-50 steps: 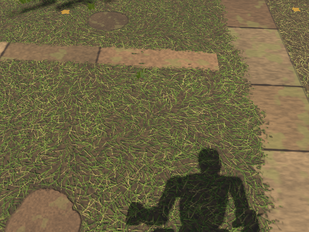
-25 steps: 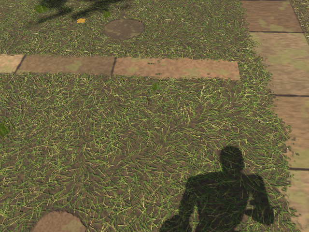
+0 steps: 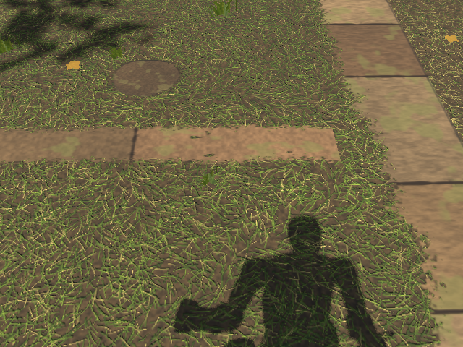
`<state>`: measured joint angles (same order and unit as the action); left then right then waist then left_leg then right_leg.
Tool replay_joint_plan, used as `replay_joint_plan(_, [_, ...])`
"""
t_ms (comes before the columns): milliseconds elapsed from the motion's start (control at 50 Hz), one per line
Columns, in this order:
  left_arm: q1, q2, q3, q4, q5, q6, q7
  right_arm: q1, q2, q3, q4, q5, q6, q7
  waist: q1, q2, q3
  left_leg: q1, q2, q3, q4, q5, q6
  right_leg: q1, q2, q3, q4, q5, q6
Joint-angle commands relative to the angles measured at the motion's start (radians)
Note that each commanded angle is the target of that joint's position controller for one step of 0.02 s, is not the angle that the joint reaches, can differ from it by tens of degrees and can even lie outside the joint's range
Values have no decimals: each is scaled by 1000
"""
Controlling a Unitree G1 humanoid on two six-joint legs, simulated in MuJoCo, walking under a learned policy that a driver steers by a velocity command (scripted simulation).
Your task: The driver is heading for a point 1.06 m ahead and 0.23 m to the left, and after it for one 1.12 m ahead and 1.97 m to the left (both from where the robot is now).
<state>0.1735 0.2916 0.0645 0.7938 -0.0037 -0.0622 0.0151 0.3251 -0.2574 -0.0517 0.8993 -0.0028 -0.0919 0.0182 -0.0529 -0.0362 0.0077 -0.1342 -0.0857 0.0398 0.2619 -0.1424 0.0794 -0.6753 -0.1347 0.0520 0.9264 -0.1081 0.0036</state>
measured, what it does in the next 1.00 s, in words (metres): walks ahead: right foot, then left foot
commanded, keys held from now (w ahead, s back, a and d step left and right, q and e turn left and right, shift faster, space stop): w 0.78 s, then w+q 0.18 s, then q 0.04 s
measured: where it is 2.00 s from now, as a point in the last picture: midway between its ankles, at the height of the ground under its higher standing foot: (227, 271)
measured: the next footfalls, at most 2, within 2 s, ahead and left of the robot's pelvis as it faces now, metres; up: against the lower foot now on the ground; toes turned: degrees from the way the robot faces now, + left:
right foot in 0.26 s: +0.31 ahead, -0.17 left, +0.00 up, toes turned -2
left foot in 0.78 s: +0.62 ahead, +0.07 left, +0.00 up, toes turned +2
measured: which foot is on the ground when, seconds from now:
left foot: down 0.00-0.28, up 0.30-0.76, down 0.78-1.00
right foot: up 0.00-0.24, down 0.26-0.80, up 0.82-1.00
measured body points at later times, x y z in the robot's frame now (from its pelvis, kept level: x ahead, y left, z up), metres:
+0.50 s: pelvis +0.27 -0.08 +0.00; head +0.29 -0.09 +0.45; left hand +0.32 +0.19 -0.12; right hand +0.40 -0.35 -0.12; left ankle +0.34 +0.09 -0.67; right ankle +0.27 -0.16 -0.75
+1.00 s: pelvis +0.55 -0.01 +0.00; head +0.58 +0.01 +0.45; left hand +0.67 +0.27 -0.12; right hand +0.63 -0.28 -0.12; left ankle +0.58 +0.07 -0.75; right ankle +0.59 -0.17 -0.68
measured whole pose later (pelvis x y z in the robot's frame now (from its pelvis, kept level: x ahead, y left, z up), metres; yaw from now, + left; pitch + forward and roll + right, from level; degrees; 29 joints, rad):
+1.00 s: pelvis +0.55 -0.01 +0.00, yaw +4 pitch +1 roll +0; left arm 0.18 0.29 0.06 0.84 0.00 -0.10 0.01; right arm 0.28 -0.26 -0.05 0.88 0.00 -0.08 0.03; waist -0.04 -0.03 0.03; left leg -0.23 -0.08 -0.01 0.35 -0.13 0.08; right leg -0.54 -0.08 0.04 1.02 -0.30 0.00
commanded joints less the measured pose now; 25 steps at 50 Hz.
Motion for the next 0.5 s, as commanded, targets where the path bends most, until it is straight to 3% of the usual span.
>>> replay_joint_plan(20, [-29,38,5,-52,3,-12,-5,-66,-164,-32,-67,9,-16,-16,29,71,44,-75,272,-183,-179,25,149,19,-7,3,-158,160,18])
replay_joint_plan(80, [-131,25,-5,-78,-6,-20,-17,-1,-182,-34,-36,19,-7,-21,-13,68,57,-25,275,-148,-163,33,135,49,21,-24,-290,219,23])
replay_joint_plan(160, [-221,38,-10,-120,-15,-30,-40,59,-188,-36,-1,23,15,-20,-38,80,72,110,322,-157,-88,71,123,35,43,-28,-389,129,-3])
replay_joint_plan(200, [-203,59,-6,-125,-16,-36,-49,58,-201,-41,6,24,27,-22,-15,104,56,157,344,-170,-35,150,106,86,61,-39,-423,48,-31])
replay_joint_plan(220, [-155,76,1,-115,-15,-39,-50,43,-209,-43,4,24,33,-23,18,119,30,165,340,-162,21,269,94,165,83,-59,-443,19,-49])
replay_joint_plan(240, [-42,107,20,-81,-12,-41,-47,26,-202,-39,1,24,38,-23,81,112,-39,151,298,-122,158,436,70,327,114,-87,-475,19,-76])
replay_joint_plan(260, [138,168,45,-33,-6,-42,-38,25,-162,-22,-13,12,38,-24,152,78,-176,35,243,-74,389,422,37,607,59,-35,-439,44,-123])
replay_joint_plan(280, [272,279,74,-8,11,-35,-33,112,-63,11,-44,4,19,-17,152,-137,-343,-372,101,4,787,94,-43,1031,-200,376,-451,-54,-272])
replay_joint_plan(300, [309,216,57,5,-1,-28,-36,100,-73,11,-29,10,-4,-14,167,-221,-399,-550,37,-111,961,-420,-53,1095,-268,661,-599,-171,-324])
replay_joint_plan(320, [238,159,35,-6,-3,-27,-35,23,-166,-14,-50,38,-20,-7,164,-143,-260,-646,101,-154,1042,-383,-35,990,-239,554,-623,-235,-278])
replay_joint_plan(340, [161,131,25,-23,-1,-25,-33,-43,-168,-13,-67,46,-25,-6,140,-86,-160,-650,155,-122,1022,-294,-24,853,-201,422,-642,-198,-248])
replay_joint_plan(360, [100,105,16,-29,4,-25,-36,-77,-157,-14,-73,33,-24,-9,113,-36,-81,-623,189,-104,955,-220,-28,719,-160,331,-683,-130,-238])
replay_joint_plan(380, [62,77,8,-34,11,-31,-38,-73,-149,-20,-69,22,-13,-12,79,-46,-47,-564,220,-111,896,-165,-33,628,-126,266,-718,-68,-223])
replay_joint_plan(420, [46,75,8,-26,10,-40,-42,-39,-106,-14,-55,17,10,-14,46,-55,-30,-494,230,-103,850,-115,-51,541,-97,194,-770,18,-229])
replay_joint_plan(500, [95,111,19,14,5,-46,-30,-136,-90,-12,-91,4,22,-19,51,-20,14,-563,233,-94,658,50,-88,538,-82,89,-810,163,-238])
